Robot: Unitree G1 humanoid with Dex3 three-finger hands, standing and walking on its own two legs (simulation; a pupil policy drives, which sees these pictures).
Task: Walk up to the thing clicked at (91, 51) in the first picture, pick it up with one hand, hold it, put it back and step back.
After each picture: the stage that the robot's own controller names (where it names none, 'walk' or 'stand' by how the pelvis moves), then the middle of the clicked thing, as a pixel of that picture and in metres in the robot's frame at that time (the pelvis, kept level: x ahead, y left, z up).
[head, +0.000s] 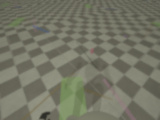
stand; (92, 51) +1.54 -0.02 -0.72
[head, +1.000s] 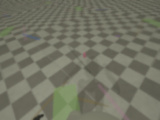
walk; (84, 55) +1.39 +0.23 -0.71
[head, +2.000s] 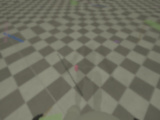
walk; (76, 68) +0.88 +0.28 -0.70
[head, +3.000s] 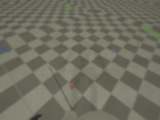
walk; (71, 86) +0.57 +0.23 -0.70
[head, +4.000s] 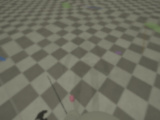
stand; (72, 98) +0.35 +0.23 -0.70
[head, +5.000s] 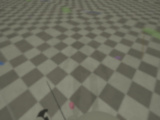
stand; (71, 105) +0.31 +0.20 -0.71
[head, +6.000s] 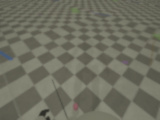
stand; (75, 107) +0.30 +0.14 -0.72
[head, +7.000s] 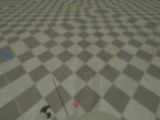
stand; (75, 104) +0.31 +0.16 -0.72
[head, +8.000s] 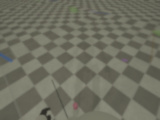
stand; (75, 106) +0.30 +0.16 -0.72
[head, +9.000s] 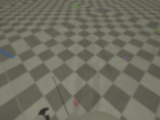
stand; (75, 102) +0.32 +0.16 -0.72
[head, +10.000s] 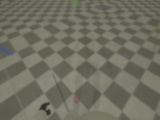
stand; (76, 100) +0.33 +0.14 -0.70
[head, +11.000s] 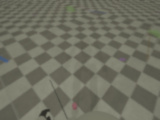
stand; (74, 106) +0.30 +0.15 -0.73
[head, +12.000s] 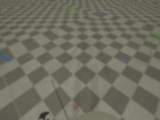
stand; (75, 106) +0.31 +0.15 -0.73
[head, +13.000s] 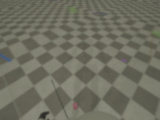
stand; (75, 106) +0.31 +0.15 -0.73
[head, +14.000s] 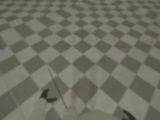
go down; (73, 95) +0.34 +0.15 -0.68
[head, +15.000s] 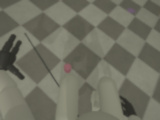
go down; (67, 68) +0.41 +0.18 -0.30
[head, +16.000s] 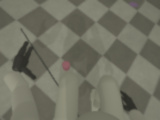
close in; (66, 66) +0.41 +0.18 -0.28
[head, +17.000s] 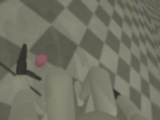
close in; (40, 61) +0.40 +0.21 -0.22
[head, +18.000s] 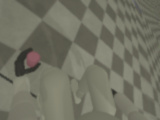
close; (33, 60) +0.40 +0.23 -0.22
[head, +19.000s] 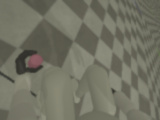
lift; (34, 62) +0.38 +0.22 -0.23
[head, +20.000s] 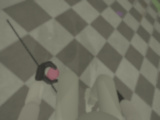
lift; (52, 75) +0.28 +0.24 -0.13
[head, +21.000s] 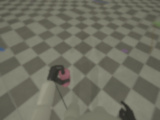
lift; (65, 78) +0.31 +0.17 +0.03
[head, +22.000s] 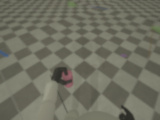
hold; (68, 79) +0.31 +0.16 +0.01
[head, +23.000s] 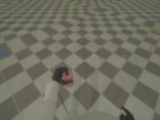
hold; (68, 79) +0.31 +0.16 +0.01
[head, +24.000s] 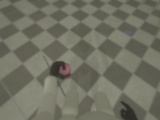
crouch; (66, 72) +0.36 +0.16 -0.05
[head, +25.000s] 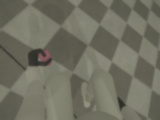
lower; (45, 58) +0.42 +0.22 -0.18
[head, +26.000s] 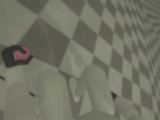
lower; (22, 55) +0.42 +0.26 -0.23
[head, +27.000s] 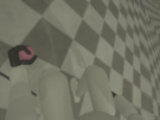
lower; (26, 55) +0.41 +0.26 -0.23
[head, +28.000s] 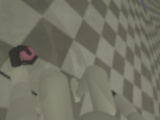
lower; (27, 56) +0.41 +0.26 -0.23
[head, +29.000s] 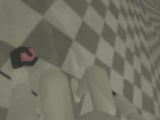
lower; (28, 57) +0.41 +0.26 -0.23
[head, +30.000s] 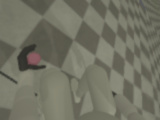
open; (33, 60) +0.39 +0.22 -0.23
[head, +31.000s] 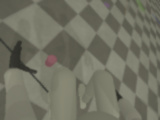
stand; (50, 61) +0.40 +0.21 -0.24
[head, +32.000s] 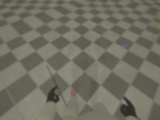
stand; (73, 93) +0.35 +0.15 -0.60
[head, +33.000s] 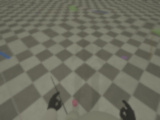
stand; (74, 103) +0.34 +0.15 -0.66
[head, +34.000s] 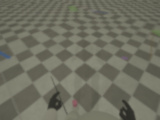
stand; (74, 103) +0.34 +0.15 -0.67
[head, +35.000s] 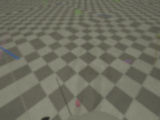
stand; (77, 103) +0.36 +0.14 -0.72
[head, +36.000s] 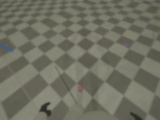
walk; (80, 89) +0.43 +0.12 -0.70
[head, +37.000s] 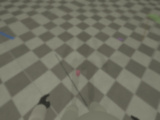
walk; (77, 73) +0.67 +0.13 -0.70
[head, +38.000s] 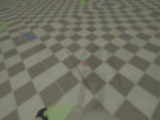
stand; (83, 64) +0.99 +0.18 -0.70
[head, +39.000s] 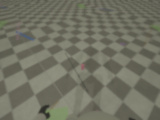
stand; (82, 66) +0.99 +0.14 -0.71
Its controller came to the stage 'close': yes
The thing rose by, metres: 0.72
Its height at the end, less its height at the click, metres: +0.00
